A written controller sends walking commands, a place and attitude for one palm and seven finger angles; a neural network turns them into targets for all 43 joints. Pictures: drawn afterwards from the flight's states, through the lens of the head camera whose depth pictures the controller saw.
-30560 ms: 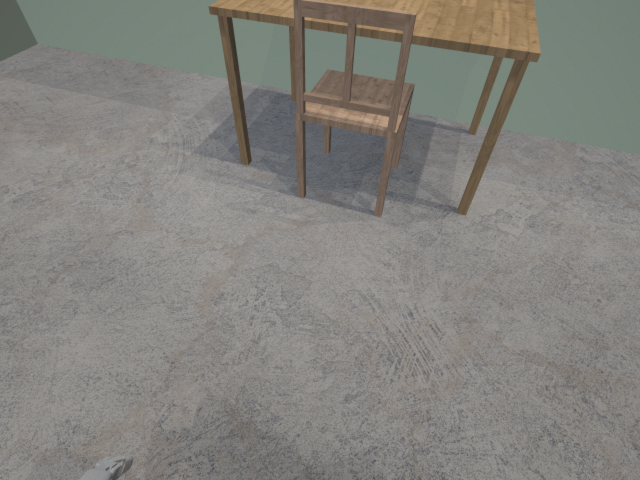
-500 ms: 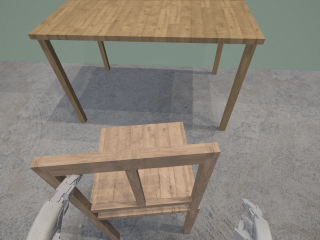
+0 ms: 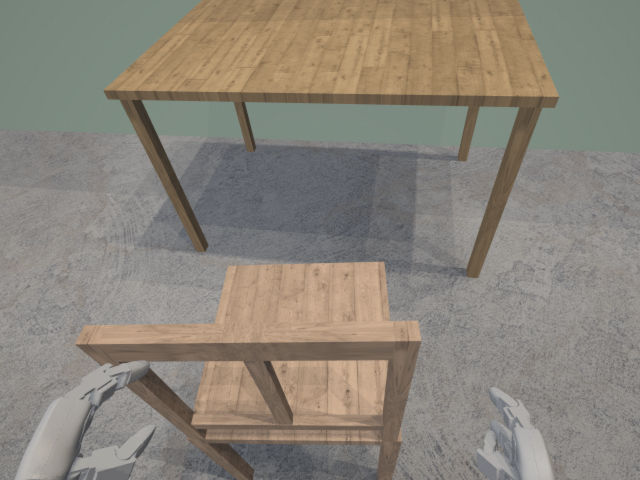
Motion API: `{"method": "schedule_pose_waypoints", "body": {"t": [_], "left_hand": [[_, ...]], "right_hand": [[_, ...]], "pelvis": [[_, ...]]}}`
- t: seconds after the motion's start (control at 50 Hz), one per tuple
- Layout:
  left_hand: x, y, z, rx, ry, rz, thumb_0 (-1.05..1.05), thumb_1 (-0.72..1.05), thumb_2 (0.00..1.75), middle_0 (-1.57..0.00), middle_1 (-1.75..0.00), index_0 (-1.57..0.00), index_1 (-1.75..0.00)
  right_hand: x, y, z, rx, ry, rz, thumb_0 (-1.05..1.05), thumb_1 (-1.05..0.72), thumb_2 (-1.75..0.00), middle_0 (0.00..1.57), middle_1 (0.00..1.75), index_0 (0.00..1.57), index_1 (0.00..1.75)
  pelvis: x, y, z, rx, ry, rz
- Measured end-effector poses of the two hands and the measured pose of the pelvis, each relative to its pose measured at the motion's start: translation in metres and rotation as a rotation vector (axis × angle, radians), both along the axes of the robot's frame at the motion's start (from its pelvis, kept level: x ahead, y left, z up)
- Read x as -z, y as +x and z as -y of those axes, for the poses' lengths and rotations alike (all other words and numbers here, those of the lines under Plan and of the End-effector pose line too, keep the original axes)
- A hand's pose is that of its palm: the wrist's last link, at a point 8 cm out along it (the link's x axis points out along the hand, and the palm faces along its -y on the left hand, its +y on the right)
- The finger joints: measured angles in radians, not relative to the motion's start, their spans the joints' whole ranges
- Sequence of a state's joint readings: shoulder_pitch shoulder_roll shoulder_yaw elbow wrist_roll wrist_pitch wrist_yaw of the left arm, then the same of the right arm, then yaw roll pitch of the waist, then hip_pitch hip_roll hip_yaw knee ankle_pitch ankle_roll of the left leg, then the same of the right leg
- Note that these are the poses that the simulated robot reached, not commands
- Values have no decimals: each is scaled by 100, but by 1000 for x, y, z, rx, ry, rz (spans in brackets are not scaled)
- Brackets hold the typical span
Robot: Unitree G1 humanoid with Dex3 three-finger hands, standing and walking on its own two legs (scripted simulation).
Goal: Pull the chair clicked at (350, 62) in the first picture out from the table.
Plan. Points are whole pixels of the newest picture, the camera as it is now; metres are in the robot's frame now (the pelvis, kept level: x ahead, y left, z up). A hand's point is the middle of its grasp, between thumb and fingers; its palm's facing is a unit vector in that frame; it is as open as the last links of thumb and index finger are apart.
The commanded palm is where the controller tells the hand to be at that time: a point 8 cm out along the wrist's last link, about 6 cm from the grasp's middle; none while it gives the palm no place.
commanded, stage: draw the hand back to the body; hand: left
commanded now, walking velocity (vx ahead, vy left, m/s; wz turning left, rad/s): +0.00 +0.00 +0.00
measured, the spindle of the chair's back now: (272, 391) +0.26 +0.12 -0.10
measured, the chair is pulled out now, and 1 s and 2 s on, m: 0.61 0.61 0.61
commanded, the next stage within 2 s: step back with the hand held close in 0.46 s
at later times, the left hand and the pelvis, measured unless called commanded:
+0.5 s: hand (62, 394) +0.16 +0.25 +0.14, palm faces +0.37 -0.82 -0.44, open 7.4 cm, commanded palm +0.11 +0.31 +0.19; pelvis -0.03 +0.01 +0.01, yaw -1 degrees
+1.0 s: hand out of the picture +0.17 +0.30 +0.17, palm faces +0.32 -0.76 -0.56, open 7.4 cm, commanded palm +0.11 +0.35 +0.19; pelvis -0.04 +0.05 +0.01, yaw -2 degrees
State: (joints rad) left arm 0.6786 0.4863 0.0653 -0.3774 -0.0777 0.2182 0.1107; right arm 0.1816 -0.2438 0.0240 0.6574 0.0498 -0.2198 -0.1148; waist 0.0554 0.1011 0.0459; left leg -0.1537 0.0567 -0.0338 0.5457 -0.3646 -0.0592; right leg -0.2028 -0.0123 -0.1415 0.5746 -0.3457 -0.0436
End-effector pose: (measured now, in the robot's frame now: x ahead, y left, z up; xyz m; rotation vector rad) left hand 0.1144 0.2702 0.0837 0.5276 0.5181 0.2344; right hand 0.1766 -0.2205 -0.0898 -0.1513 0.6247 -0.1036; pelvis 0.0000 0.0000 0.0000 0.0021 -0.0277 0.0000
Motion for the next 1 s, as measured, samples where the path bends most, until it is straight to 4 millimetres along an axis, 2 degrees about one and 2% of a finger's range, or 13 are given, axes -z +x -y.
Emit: {"method": "schedule_pose_waypoints", "body": {"t": [0.08, 0.2, 0.24, 0.28, 0.4, 0.44, 0.52, 0.58, 0.66, 0.74, 0.82, 0.86, 1.0], "left_hand": [[-33, -2, -11, -48, 82, 125, 1, 60, 75, -17, -24, -55, -40], [-135, 10, -25, -96, 259, 630, 2, 77, 83, -19, -27, -41, -37], [-153, 15, -29, -96, 281, 738, 1, 81, 85, -20, -28, -35, -35], [-150, 21, -34, -100, 258, 752, 1, 84, 87, -19, -29, -31, -34], [-76, 20, -26, -78, 61, 522, 1, 89, 89, -19, -29, -23, -31], [-66, 12, -18, -55, 18, 497, 1, 89, 89, -20, -30, -22, -31], [-91, -1, -18, -9, 63, 594, 2, 89, 89, -21, -30, -22, -30], [-120, -6, -31, -17, 147, 703, 2, 89, 89, -21, -30, -22, -30], [-138, 1, -55, -45, 208, 772, 2, 89, 89, -21, -30, -22, -30], [-118, 18, -69, -35, 183, 684, 1, 89, 90, -20, -30, -21, -30], [-81, 24, -65, 28, 104, 525, 1, 90, 90, -20, -30, -20, -30], [-74, 23, -62, 69, 83, 494, 2, 90, 90, -20, -30, -21, -30], [-112, 17, -69, 153, 193, 651, 2, 89, 89, -21, -30, -22, -30]], "right_hand": [[3, 2, 1, -27, 5, -12, 1, -91, -90, 20, 30, 20, 30], [4, 4, -3, -65, 22, 2, 1, -91, -90, 20, 30, 20, 30], [1, 4, -3, -46, 42, 11, 1, -91, -90, 20, 30, 20, 30], [-2, 1, -2, -8, 69, 16, 1, -91, -90, 20, 30, 20, 30], [-8, -23, 11, 65, 50, -6, 1, -91, -90, 20, 30, 20, 30], [-10, -33, 14, 64, 9, -20, 1, -91, -90, 20, 30, 20, 30], [-12, -47, 15, 49, -50, -40, 1, -91, -90, 20, 30, 20, 30], [-11, -51, 10, 50, -47, -40, 1, -91, -90, 20, 30, 20, 30], [-8, -53, -3, 57, -12, -45, 1, -91, -90, 20, 30, 20, 30], [-3, -61, -15, 79, 8, -82, 1, -91, -90, 20, 30, 20, 30], [-3, -75, -25, 112, -4, -140, 1, -91, -90, 20, 30, 20, 30], [-5, -80, -29, 118, -23, -165, 1, -91, -90, 20, 30, 20, 30], [-10, -78, -41, 89, -62, -175, 1, -90, -90, 21, 30, 20, 30]], "pelvis": [[-1, -1, 3, -12, 2, 13], [-3, -9, 3, -14, 5, 38], [-4, -12, 3, -8, 7, 41], [-5, -16, 3, 1, 6, 41], [-6, -28, -1, 22, 3, 46], [-6, -31, -3, 26, 1, 49], [-7, -32, -7, 21, -5, 58], [-8, -34, -12, 19, -9, 65], [-8, -38, -22, 24, -20, 42], [-8, -44, -36, 37, -25, 4], [-9, -45, -49, 53, -7, -22], [-9, -45, -52, 54, -1, -32], [-6, -43, -51, 41, 11, -40]]}}
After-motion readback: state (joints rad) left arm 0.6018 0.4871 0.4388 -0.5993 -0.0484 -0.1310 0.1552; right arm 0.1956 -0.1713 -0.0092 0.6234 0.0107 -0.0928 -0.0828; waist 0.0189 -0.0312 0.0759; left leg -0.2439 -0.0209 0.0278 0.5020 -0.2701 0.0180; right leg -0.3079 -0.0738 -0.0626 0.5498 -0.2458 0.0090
